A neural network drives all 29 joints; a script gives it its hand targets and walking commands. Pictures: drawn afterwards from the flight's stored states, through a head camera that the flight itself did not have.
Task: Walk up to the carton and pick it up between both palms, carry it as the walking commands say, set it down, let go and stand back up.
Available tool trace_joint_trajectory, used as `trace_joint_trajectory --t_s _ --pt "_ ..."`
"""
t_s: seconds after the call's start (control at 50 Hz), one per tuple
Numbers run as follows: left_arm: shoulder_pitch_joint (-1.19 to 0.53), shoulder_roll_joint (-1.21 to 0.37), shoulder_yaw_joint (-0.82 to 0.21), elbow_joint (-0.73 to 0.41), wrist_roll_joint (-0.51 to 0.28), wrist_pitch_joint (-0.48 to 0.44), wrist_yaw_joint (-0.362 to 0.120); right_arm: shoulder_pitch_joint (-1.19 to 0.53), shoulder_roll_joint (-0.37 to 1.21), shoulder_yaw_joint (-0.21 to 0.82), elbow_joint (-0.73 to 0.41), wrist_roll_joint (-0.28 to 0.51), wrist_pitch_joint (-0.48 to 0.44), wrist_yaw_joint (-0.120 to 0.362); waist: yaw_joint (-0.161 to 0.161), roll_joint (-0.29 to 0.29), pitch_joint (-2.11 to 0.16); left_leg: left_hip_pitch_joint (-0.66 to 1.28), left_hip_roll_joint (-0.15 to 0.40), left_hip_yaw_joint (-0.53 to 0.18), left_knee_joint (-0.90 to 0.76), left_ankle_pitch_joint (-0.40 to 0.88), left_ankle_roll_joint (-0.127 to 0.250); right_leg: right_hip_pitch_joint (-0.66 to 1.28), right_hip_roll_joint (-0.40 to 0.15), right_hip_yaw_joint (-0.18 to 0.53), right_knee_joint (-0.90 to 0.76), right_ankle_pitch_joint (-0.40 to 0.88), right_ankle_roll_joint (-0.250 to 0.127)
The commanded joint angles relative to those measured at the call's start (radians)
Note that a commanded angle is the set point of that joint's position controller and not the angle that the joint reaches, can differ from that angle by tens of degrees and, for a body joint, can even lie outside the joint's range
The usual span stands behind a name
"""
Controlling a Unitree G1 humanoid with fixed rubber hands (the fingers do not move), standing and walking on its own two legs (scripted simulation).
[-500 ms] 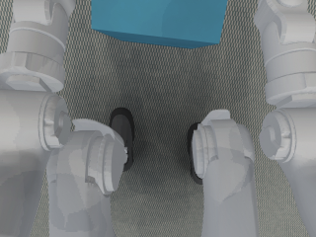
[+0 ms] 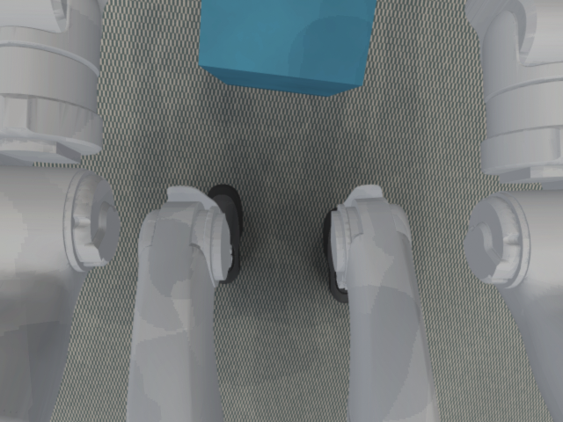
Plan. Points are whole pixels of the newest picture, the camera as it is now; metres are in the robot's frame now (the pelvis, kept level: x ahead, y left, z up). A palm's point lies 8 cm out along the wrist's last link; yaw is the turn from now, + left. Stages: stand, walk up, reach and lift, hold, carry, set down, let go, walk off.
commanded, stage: set down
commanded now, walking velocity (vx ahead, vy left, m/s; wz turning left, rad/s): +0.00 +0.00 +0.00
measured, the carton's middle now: (287, 4) +0.57 -0.01 -0.33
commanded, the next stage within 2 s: let go in 0.76 s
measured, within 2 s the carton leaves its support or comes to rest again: neither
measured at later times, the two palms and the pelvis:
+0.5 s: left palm out of the picture +0.59 +0.17 +0.02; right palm out of the picture +0.57 -0.19 +0.02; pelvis +0.00 +0.00 +0.12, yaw +0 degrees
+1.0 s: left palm out of the picture +0.52 +0.20 +0.07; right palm out of the picture +0.51 -0.20 +0.08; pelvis +0.01 +0.01 +0.21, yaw +0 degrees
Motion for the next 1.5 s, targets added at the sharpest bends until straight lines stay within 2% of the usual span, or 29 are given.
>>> trace_joint_trajectory --t_s 0.0,0.04,0.06,0.08,0.12,0.14,0.18,0.2,0.22,0.24,0.26,0.4,0.52,0.54,0.56,0.58,0.68,0.7,0.76,0.84,0.94,1.08,1.1,1.16,1.24,1.26,1.4,1.42,1.48 --pt "-0.311 0.201 0.024 -0.276 0.024 0.032 -0.016 -0.277 -0.131 -0.013 -0.279 0.049 0.014 0.004 -0.050 0.012 -2.175 1.187 -0.075 -0.004 -0.193 0.466 0.027 0.478 0.036 -0.163 -0.360 0.431 -0.009" --pt "-0.305 0.223 0.048 -0.244 0.075 0.034 -0.008 -0.250 -0.145 -0.044 -0.202 0.047 0.026 0.003 -0.022 0.060 -2.143 1.152 -0.082 0.013 -0.239 0.407 0.024 0.481 0.038 -0.150 -0.383 0.402 -0.009" --pt "-0.309 0.161 0.033 -0.225 0.051 0.033 -0.012 -0.274 -0.215 -0.087 -0.260 -0.005 0.004 -0.004 -0.109 0.063 -2.119 1.125 -0.079 0.013 -0.229 0.450 0.011 0.513 0.042 -0.154 -0.410 0.456 -0.009" --pt "-0.266 0.233 0.117 -0.263 0.081 0.029 -0.009 -0.268 -0.172 -0.075 -0.329 0.020 0.011 -0.006 0.005 -0.003 -2.256 1.194 -0.096 0.009 -0.270 0.491 0.017 0.613 0.047 -0.152 -0.420 0.485 0.003" --pt "-0.276 0.220 0.037 -0.254 0.025 0.049 -0.011 -0.261 -0.199 -0.029 -0.299 0.028 0.033 0.008 -0.076 0.020 -2.242 1.253 -0.094 -0.011 -0.278 0.528 0.032 0.579 0.048 -0.174 -0.447 0.517 0.006" --pt "-0.269 0.191 0.031 -0.190 0.052 0.055 -0.021 -0.246 -0.103 -0.007 -0.173 0.046 0.051 0.013 -0.008 0.033 -2.107 1.213 -0.093 0.001 -0.326 0.459 0.040 0.518 0.041 -0.163 -0.462 0.421 0.004" --pt "-0.287 0.238 0.072 -0.341 0.054 0.057 -0.017 -0.207 -0.204 -0.093 -0.265 0.007 0.050 0.006 -0.057 0.034 -2.277 1.331 -0.082 -0.009 -0.332 0.551 0.012 0.595 0.047 -0.155 -0.497 0.490 -0.011" --pt "-0.265 0.202 0.037 -0.256 0.065 0.060 -0.026 -0.222 -0.126 -0.013 -0.195 0.048 0.059 0.022 0.004 0.064 -2.152 1.283 -0.079 -0.008 -0.362 0.506 0.024 0.529 0.036 -0.143 -0.516 0.448 -0.002" --pt "-0.336 0.230 0.036 -0.374 0.054 0.053 -0.014 -0.293 -0.176 -0.077 -0.336 0.013 0.037 0.020 -0.088 0.000 -2.232 1.332 -0.080 -0.043 -0.383 0.479 0.021 0.633 0.047 -0.170 -0.536 0.476 0.006" --pt "-0.377 0.271 0.049 -0.470 0.052 0.061 -0.011 -0.311 -0.217 -0.045 -0.339 0.038 0.063 0.016 -0.022 0.039 -2.370 1.404 -0.085 0.000 -0.369 0.545 0.006 0.668 0.043 -0.134 -0.547 0.516 -0.011" --pt "-0.379 0.188 -0.022 -0.391 0.000 0.092 -0.014 -0.280 -0.227 -0.058 -0.250 0.030 0.076 0.017 -0.114 0.031 -2.288 1.390 -0.076 -0.013 -0.417 0.472 0.008 0.659 0.043 -0.159 -0.578 0.449 -0.017" --pt "-0.254 0.219 0.102 -0.138 0.103 0.096 -0.046 -0.290 -0.146 -0.043 -0.207 0.040 0.072 0.042 0.019 0.034 -2.086 1.394 -0.066 0.002 -0.529 0.481 0.023 0.640 0.026 -0.119 -0.726 0.438 0.004" --pt "-0.276 0.206 0.061 -0.357 0.075 0.087 -0.045 -0.218 -0.143 -0.041 -0.313 0.025 0.076 0.045 -0.013 0.033 -2.280 1.586 -0.078 -0.012 -0.636 0.656 0.016 0.850 0.043 -0.126 -0.815 0.644 0.005" --pt "-0.213 0.165 0.048 -0.288 0.077 0.086 -0.049 -0.132 -0.202 -0.110 -0.198 -0.043 0.068 0.031 -0.088 0.076 -2.182 1.532 -0.070 -0.023 -0.655 0.592 0.005 0.827 0.036 -0.127 -0.818 0.611 -0.004" --pt "-0.253 0.230 0.090 -0.321 0.085 0.081 -0.046 -0.269 -0.192 -0.098 -0.325 -0.006 0.069 0.043 0.005 -0.010 -2.261 1.561 -0.081 -0.031 -0.678 0.590 0.020 0.898 0.044 -0.125 -0.821 0.598 0.007" --pt "-0.306 0.205 0.052 -0.358 0.075 0.092 -0.047 -0.182 -0.183 -0.122 -0.195 -0.037 0.077 0.037 -0.095 0.022 -2.233 1.554 -0.066 -0.017 -0.698 0.550 0.013 0.860 0.042 -0.140 -0.854 0.551 0.001" --pt "-0.222 0.112 0.053 -0.095 0.117 0.076 -0.062 -0.168 -0.155 -0.111 -0.043 -0.063 0.044 0.075 -0.079 0.076 -2.012 1.556 -0.050 -0.033 -0.786 0.478 -0.014 0.802 0.032 -0.147 -0.941 0.475 -0.001" --pt "-0.234 0.121 0.064 -0.040 0.156 0.062 -0.074 -0.171 -0.066 -0.086 0.079 -0.049 0.044 0.089 -0.014 0.095 -1.856 1.488 -0.049 -0.029 -0.820 0.423 -0.006 0.714 0.021 -0.135 -0.955 0.405 -0.003" --pt "-0.167 0.070 0.077 -0.098 0.138 0.023 -0.088 -0.207 -0.121 -0.139 -0.152 -0.095 -0.028 0.082 -0.081 0.047 -2.084 1.633 -0.040 -0.043 -0.792 0.589 -0.011 0.829 0.040 -0.153 -0.988 0.526 -0.002" --pt "0.048 0.049 0.079 -0.122 0.167 0.038 -0.063 0.085 -0.170 -0.145 -0.057 -0.152 -0.008 0.098 -0.073 0.059 -2.140 1.720 -0.050 -0.020 -0.842 0.576 -0.043 0.918 0.032 -0.151 -1.010 0.528 -0.007" --pt "0.187 0.107 0.007 -0.719 0.126 0.041 -0.023 0.283 -0.161 -0.029 -0.479 -0.110 0.009 0.108 -0.018 0.068 -2.540 2.035 -0.054 -0.075 -0.826 0.904 -0.028 1.184 0.056 -0.111 -0.971 0.789 -0.026" --pt "0.772 -0.001 -0.031 -0.695 0.127 0.045 -0.066 0.812 -0.091 0.057 -0.510 -0.115 0.009 0.175 -0.025 0.025 -2.044 1.922 -0.038 -0.057 -0.954 0.690 -0.027 1.277 0.015 -0.078 -1.105 0.694 -0.030" --pt "0.757 -0.045 -0.029 -0.668 0.129 0.024 -0.081 0.752 -0.068 0.061 -0.569 -0.095 -0.013 0.180 0.025 0.034 -1.904 1.838 -0.048 -0.015 -0.957 0.682 -0.024 1.241 0.009 -0.068 -1.120 0.671 -0.031" --pt "0.805 -0.069 -0.077 -0.811 0.099 -0.023 -0.085 0.780 -0.103 0.024 -0.664 -0.094 -0.067 0.200 -0.017 0.007 -1.860 1.846 -0.031 -0.035 -0.984 0.661 -0.026 1.296 0.008 -0.068 -1.137 0.658 -0.045" --pt "1.045 -0.105 -0.006 -0.633 0.165 -0.070 -0.105 1.024 -0.002 0.044 -0.510 -0.102 -0.111 0.242 0.002 -0.042 -1.421 1.713 -0.015 -0.019 -1.104 0.408 -0.025 1.318 -0.021 -0.060 -1.243 0.478 -0.037" --pt "1.034 -0.159 -0.014 -0.369 0.158 -0.075 -0.120 0.981 -0.052 0.008 -0.266 -0.112 -0.114 0.238 -0.009 -0.005 -1.057 1.525 -0.010 -0.021 -1.130 0.316 -0.025 1.069 -0.024 -0.064 -1.241 0.379 -0.039" --pt "1.264 -0.128 0.030 -0.402 0.244 -0.190 -0.141 1.253 0.104 0.097 -0.280 -0.118 -0.211 0.262 0.056 -0.072 -0.775 1.603 -0.015 0.006 -1.276 0.144 -0.013 1.226 -0.041 -0.067 -1.435 0.203 -0.029" --pt "1.311 -0.172 -0.040 -0.470 0.196 -0.198 -0.161 1.370 0.066 0.102 -0.303 -0.126 -0.217 0.271 0.001 -0.052 -0.844 1.707 -0.021 0.023 -1.306 0.166 -0.024 1.259 -0.050 -0.032 -1.475 0.216 -0.031" --pt "1.435 -0.143 -0.042 -0.435 0.223 -0.214 -0.169 1.427 0.029 0.077 -0.293 -0.152 -0.228 0.267 0.005 0.035 -0.787 1.781 -0.010 0.010 -1.372 0.165 -0.026 1.310 -0.039 -0.074 -1.495 0.244 -0.045"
